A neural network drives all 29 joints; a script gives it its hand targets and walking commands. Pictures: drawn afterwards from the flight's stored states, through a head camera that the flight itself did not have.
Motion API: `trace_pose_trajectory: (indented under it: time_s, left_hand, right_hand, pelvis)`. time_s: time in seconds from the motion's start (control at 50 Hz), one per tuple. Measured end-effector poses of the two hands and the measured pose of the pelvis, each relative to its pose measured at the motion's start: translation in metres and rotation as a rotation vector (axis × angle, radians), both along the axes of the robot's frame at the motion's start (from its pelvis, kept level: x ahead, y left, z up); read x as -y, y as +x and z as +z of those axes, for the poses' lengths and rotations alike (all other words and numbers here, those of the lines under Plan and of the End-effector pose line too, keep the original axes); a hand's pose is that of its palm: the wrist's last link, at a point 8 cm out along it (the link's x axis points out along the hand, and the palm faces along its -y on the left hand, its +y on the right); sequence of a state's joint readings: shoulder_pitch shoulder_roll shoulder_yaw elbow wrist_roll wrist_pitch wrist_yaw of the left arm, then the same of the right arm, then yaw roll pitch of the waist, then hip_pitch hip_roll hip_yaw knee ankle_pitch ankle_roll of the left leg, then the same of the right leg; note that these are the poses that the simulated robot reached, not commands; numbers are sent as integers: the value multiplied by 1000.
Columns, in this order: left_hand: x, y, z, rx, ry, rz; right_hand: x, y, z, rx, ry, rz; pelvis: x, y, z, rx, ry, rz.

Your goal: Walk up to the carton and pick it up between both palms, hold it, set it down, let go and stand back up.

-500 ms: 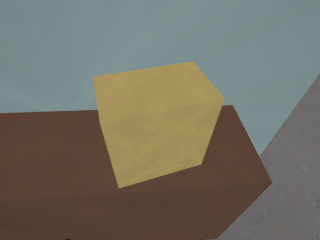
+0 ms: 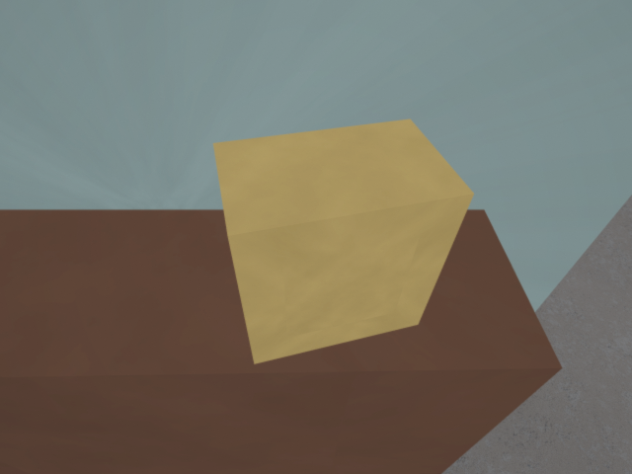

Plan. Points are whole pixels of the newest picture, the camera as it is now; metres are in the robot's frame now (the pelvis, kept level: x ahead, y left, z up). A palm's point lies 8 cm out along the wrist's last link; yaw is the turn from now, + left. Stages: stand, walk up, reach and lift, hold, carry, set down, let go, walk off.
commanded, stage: walk up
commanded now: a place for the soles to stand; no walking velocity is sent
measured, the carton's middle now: (329, 246) +0.42 -0.03 +0.07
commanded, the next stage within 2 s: reach and lift in 0.84 s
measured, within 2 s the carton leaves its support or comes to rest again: neither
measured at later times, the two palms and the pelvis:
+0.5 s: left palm out of the picture +0.06 +0.29 -0.10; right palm out of the picture +0.11 -0.24 -0.10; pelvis +0.01 +0.01 +0.00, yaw +4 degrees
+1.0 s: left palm out of the picture +0.11 +0.29 -0.10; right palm (485, 472) +0.17 -0.23 -0.11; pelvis -0.01 +0.00 -0.01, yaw +3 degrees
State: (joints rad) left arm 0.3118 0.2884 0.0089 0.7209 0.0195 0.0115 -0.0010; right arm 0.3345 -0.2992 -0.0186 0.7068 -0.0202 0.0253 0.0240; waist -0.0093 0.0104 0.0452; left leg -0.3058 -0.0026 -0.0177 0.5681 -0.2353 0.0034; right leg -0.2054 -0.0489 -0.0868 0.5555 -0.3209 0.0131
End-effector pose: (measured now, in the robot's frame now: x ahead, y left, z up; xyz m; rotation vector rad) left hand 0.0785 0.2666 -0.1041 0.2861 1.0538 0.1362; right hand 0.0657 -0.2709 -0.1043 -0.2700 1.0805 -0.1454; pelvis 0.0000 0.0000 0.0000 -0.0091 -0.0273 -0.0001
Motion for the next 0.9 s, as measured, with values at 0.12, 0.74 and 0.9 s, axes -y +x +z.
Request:
trace_pose_trajectory:
  time_s: [0.12, 0.74, 0.9]
  left_hand:
    - [-18, 3, 3, 23, 16, 22]
    - [-29, -35, -1, -1, 25, 128]
    - [-30, -30, -9, -76, 31, 169]
  right_hand:
    - [-10, 4, 0, -9, 3, 3]
    - [-31, 57, 0, 39, 21, 112]
    - [-31, 75, -11, 66, 15, 124]
  pelvis:
    - [-10, 2, -1, -5, 1, 14]
    - [-15, 7, -4, -5, -4, 111]
    - [-8, 1, -10, -27, -1, 74]
